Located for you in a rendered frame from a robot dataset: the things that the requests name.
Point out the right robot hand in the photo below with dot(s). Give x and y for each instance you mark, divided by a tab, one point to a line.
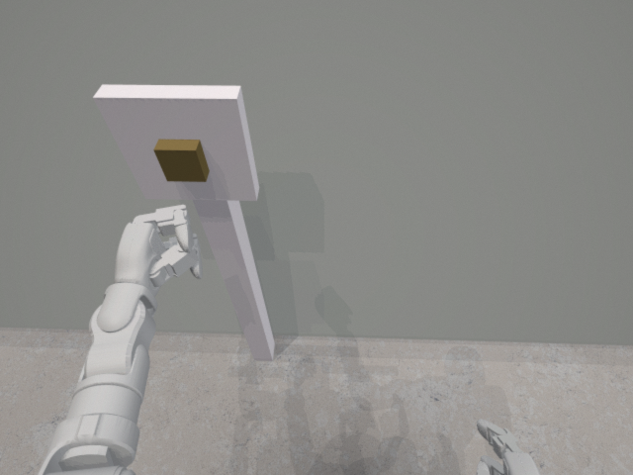
506	446

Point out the left robot forearm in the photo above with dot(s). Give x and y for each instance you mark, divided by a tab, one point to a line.
100	427

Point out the button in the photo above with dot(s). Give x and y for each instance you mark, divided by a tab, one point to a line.
182	160

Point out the panel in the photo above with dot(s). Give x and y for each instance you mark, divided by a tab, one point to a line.
140	115

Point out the left robot hand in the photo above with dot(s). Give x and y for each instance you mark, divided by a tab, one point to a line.
141	248

